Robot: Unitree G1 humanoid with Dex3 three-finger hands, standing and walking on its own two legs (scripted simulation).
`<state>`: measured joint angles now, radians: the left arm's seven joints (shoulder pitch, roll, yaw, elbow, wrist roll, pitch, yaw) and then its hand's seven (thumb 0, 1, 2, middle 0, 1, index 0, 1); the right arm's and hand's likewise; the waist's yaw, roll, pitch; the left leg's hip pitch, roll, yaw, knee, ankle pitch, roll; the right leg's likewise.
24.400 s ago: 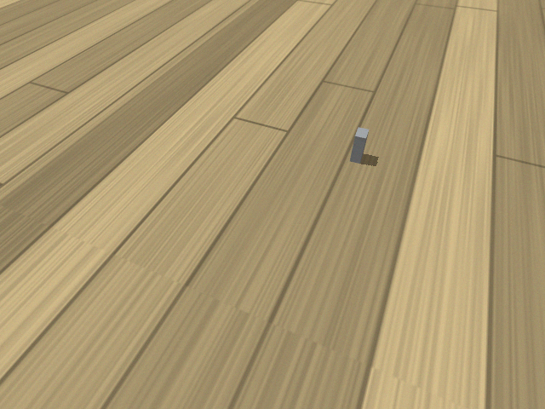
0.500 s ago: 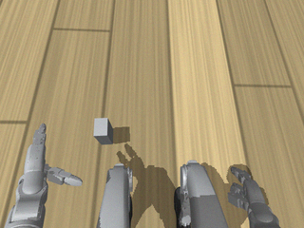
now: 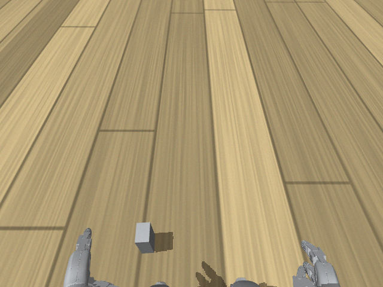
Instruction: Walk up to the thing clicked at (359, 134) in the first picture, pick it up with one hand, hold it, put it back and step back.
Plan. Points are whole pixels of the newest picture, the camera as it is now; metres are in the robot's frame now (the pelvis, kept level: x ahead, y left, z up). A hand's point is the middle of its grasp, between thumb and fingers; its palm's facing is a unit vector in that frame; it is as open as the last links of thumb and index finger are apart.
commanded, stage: home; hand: left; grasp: from the side
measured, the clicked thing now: (145, 238) +0.41 +0.22 -0.62
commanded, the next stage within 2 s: stand in 1.76 s
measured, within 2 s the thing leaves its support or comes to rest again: neither
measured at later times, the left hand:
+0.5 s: hand (109, 278) +0.17 +0.18 -0.04, palm faces +0.12 -0.95 -0.28, open 17.3 cm
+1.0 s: hand (110, 282) +0.16 +0.18 -0.04, palm faces +0.12 -0.95 -0.28, open 17.3 cm
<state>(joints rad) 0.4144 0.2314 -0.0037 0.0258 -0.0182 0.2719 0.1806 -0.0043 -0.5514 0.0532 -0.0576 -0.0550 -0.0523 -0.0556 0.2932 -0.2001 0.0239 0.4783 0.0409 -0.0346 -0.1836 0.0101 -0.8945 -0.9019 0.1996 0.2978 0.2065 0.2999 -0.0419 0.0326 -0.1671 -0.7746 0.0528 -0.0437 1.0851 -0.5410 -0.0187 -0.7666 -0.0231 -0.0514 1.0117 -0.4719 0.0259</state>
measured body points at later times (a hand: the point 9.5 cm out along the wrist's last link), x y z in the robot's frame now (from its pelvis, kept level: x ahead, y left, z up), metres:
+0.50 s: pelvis +0.00 -0.01 +0.02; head +0.03 +0.00 +0.47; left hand +0.16 +0.23 -0.02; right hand +0.17 -0.24 -0.05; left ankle +0.00 +0.13 -0.67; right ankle +0.01 -0.14 -0.67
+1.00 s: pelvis +0.00 -0.01 +0.02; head +0.02 +0.00 +0.47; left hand +0.15 +0.23 -0.02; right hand +0.16 -0.24 -0.05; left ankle +0.00 +0.13 -0.67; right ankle +0.01 -0.14 -0.67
